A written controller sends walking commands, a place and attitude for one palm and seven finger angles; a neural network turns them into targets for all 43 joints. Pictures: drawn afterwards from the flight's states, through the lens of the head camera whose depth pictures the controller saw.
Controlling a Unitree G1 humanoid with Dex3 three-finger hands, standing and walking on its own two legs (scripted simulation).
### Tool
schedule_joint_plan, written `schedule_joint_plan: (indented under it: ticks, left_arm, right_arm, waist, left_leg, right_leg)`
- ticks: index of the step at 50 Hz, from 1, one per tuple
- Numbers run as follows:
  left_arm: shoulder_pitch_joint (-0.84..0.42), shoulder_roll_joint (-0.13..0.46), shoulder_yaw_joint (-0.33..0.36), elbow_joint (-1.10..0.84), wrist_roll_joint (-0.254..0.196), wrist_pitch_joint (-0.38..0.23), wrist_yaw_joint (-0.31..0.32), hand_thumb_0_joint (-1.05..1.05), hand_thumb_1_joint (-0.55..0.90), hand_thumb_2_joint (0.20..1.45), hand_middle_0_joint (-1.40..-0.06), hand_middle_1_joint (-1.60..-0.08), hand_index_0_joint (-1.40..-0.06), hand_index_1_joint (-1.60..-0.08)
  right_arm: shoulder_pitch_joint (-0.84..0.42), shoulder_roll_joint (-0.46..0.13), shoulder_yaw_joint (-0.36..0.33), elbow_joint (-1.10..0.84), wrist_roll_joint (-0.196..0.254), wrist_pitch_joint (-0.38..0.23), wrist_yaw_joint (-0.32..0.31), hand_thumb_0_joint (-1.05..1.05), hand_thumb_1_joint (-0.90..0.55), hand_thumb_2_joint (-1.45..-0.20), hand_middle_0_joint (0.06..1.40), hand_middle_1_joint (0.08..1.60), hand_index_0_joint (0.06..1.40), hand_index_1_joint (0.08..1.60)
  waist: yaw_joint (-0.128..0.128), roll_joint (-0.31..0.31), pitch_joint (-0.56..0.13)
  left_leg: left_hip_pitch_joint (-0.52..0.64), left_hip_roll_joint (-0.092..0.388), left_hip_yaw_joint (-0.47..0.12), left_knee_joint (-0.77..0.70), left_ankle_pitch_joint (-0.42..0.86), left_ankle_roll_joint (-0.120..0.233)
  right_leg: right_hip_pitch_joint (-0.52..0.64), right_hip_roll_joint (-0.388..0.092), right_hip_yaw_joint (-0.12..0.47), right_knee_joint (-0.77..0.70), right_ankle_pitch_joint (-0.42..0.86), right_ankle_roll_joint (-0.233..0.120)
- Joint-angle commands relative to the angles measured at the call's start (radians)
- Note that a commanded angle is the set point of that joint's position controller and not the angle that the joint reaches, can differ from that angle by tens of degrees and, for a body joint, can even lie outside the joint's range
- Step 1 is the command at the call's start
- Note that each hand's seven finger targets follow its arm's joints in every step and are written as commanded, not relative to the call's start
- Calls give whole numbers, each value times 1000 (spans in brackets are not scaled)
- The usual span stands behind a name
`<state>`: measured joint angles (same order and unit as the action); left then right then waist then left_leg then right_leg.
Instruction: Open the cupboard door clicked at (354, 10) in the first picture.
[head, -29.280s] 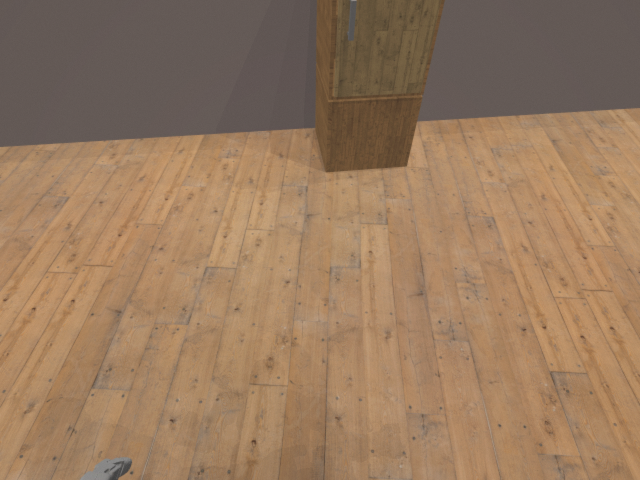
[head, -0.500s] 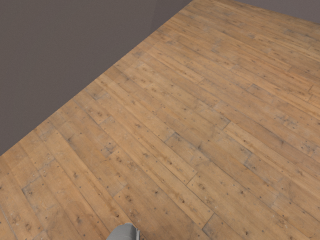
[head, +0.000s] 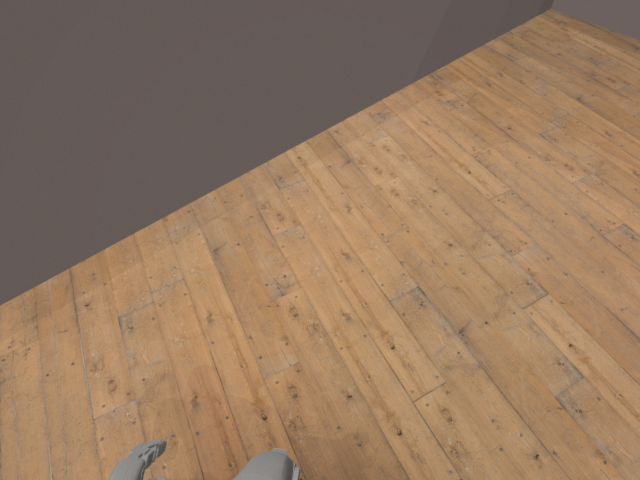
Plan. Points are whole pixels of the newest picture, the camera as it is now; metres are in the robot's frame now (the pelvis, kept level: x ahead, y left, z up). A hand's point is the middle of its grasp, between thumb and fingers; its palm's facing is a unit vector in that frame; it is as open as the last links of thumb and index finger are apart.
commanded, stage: turn to face it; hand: left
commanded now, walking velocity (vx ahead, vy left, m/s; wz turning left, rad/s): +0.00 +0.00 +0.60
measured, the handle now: out of the picture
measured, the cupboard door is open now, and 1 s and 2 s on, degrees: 42 42 42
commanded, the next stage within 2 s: none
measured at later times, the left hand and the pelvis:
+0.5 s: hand out of the picture +0.03 +0.23 -0.16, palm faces +0.33 -0.91 -0.25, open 7.4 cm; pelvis +0.01 +0.00 +0.01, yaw +18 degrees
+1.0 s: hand out of the picture -0.04 +0.16 -0.17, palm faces +0.61 -0.76 -0.20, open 7.4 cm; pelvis +0.04 -0.03 +0.00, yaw +38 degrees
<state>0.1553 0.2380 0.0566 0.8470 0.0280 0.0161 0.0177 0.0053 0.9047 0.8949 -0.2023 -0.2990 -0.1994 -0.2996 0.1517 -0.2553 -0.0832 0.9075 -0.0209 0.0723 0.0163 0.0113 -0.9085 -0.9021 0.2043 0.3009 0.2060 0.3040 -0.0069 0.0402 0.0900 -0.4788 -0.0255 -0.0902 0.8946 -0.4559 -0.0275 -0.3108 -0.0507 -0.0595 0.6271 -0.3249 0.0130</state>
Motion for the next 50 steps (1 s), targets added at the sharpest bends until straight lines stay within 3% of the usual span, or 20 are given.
schedule_joint_plan:
  ticks: [1,7,11,12,13,14,15,20,27,30,31,32,33,35,38,44,47,48,49,50]
  left_arm:
    - [-3,152,32,-76,-4,-15,15,0,900,900,-200,-300,-200,-300]
    - [134,190,45,-23,1,-24,15,0,900,900,-200,-300,-200,-300]
    - [116,201,51,-13,-7,-20,5,0,900,900,-200,-300,-200,-300]
    - [91,190,52,-23,-16,-16,2,0,900,900,-200,-300,-200,-300]
    - [81,133,44,-54,-22,-8,-3,0,900,900,-200,-300,-200,-300]
    - [1,82,21,-97,-20,-1,-1,0,900,900,-200,-300,-200,-300]
    - [-39,118,23,-106,-13,9,3,0,900,900,-200,-300,-200,-300]
    - [13,99,35,-34,-8,22,-12,0,900,900,-200,-300,-200,-300]
    - [-15,85,28,-55,-14,14,-11,0,900,900,-200,-300,-200,-300]
    - [74,100,34,-34,-19,2,-5,0,900,900,-200,-300,-200,-300]
    - [127,139,44,-26,-15,-8,1,0,900,900,-200,-300,-200,-300]
    - [152,225,62,-24,0,-19,11,0,900,900,-200,-300,-200,-300]
    - [127,266,62,-37,2,-16,15,0,900,900,-200,-300,-200,-300]
    - [21,165,36,-58,-5,-21,17,0,900,900,-200,-300,-200,-300]
    - [15,131,22,-60,-10,-22,16,0,900,900,-200,-300,-200,-300]
    - [128,192,47,-20,0,-22,15,0,900,900,-200,-300,-200,-300]
    - [120,202,54,-13,-6,-19,7,0,900,900,-200,-300,-200,-300]
    - [97,197,54,-18,-14,-18,4,0,900,900,-200,-300,-200,-300]
    - [89,159,49,-40,-20,-13,-1,0,900,900,-200,-300,-200,-300]
    - [37,81,24,-83,-24,-6,-6,0,900,900,-200,-300,-200,-300]
  right_arm:
    - [-27,-87,-26,-91,2,-17,7,0,-900,-900,200,300,200,300]
    - [-110,-25,11,-101,13,-33,16,0,-900,-900,200,300,200,300]
    - [-31,-57,5,-88,12,-41,11,0,-900,-900,200,300,200,300]
    - [35,-93,-7,-71,9,-45,9,0,-900,-900,200,300,200,300]
    - [108,-201,-33,-60,-1,-54,2,0,-900,-900,200,300,200,300]
    - [178,-271,-53,-43,0,-48,-11,0,-900,-900,200,300,200,300]
    - [193,-270,-48,-27,-3,-44,-16,0,-900,-900,200,300,200,300]
    - [3,-186,-22,-80,-3,-56,-34,0,-900,-900,200,300,200,300]
    - [20,-197,-35,-72,-9,-46,-27,0,-900,-900,200,300,200,300]
    - [-19,-189,-41,-89,0,-39,-26,0,-900,-900,200,300,200,300]
    - [-39,-160,-38,-101,8,-39,-23,0,-900,-900,200,300,200,300]
    - [-28,-89,-29,-116,17,-39,-17,0,-900,-900,200,300,200,300]
    - [-55,-89,-27,-132,11,-40,-14,0,-900,-900,200,300,200,300]
    - [-18,-101,-31,-97,-1,-29,-2,0,-900,-900,200,300,200,300]
    - [-26,-74,-18,-75,5,-15,8,0,-900,-900,200,300,200,300]
    - [-116,-30,7,-95,13,-29,16,0,-900,-900,200,300,200,300]
    - [-52,-51,4,-86,12,-39,11,0,-900,-900,200,300,200,300]
    - [8,-77,-4,-69,8,-44,10,0,-900,-900,200,300,200,300]
    - [87,-164,-26,-55,2,-53,4,0,-900,-900,200,300,200,300]
    - [163,-268,-53,-44,-2,-53,-6,0,-900,-900,200,300,200,300]
  waist:
    - [-14,-290,-98]
    - [58,-226,-130]
    - [17,-232,-159]
    - [-27,-156,-178]
    - [-67,122,-225]
    - [-106,279,-209]
    - [-103,153,-198]
    - [-7,123,-127]
    - [-17,144,-127]
    - [29,121,-152]
    - [59,43,-163]
    - [71,-221,-163]
    - [75,-365,-123]
    - [1,-243,-74]
    - [-7,-292,-75]
    - [57,-234,-117]
    - [23,-233,-147]
    - [-18,-189,-171]
    - [-61,12,-229]
    - [-105,295,-229]
  left_leg:
    - [-117,56,61,341,-7,-24]
    - [-16,34,187,-97,-10,-34]
    - [186,13,201,-348,151,-6]
    - [331,40,165,-436,300,15]
    - [503,272,-147,-480,562,118]
    - [520,452,-378,-515,904,269]
    - [475,461,-331,-501,798,303]
    - [284,248,-174,-556,421,181]
    - [236,216,-244,-542,368,181]
    - [135,174,-257,-455,405,146]
    - [41,122,-224,-385,307,102]
    - [-144,-4,-73,-172,52,23]
    - [-167,-43,34,100,-161,-11]
    - [-145,28,0,307,-51,-8]
    - [-121,49,79,271,9,-40]
    - [3,29,185,-113,0,-31]
    - [161,6,203,-311,120,-9]
    - [286,11,186,-419,242,6]
    - [475,166,-8,-464,472,72]
    - [556,430,-365,-505,880,233]
  right_leg:
    - [108,-284,175,-304,289,-127]
    - [313,-290,26,-166,720,-120]
    - [234,-278,-38,-47,647,-58]
    - [122,-269,-74,52,544,-18]
    - [-120,-154,-130,261,116,55]
    - [-298,-60,-62,456,-367,89]
    - [-302,-75,46,535,-334,68]
    - [-229,-45,60,486,-93,72]
    - [-86,24,34,177,-110,62]
    - [127,54,20,-77,19,52]
    - [253,2,70,-230,71,40]
    - [367,-249,327,-381,0,-36]
    - [235,-447,479,-416,87,-140]
    - [134,-340,290,-355,217,-155]
    - [190,-251,81,-267,546,-122]
    - [309,-290,25,-172,704,-120]
    - [256,-283,-25,-73,670,-73]
    - [177,-270,-56,21,610,-36]
    - [-9,-201,-115,207,344,27]
    - [-273,-62,-98,438,-340,92]
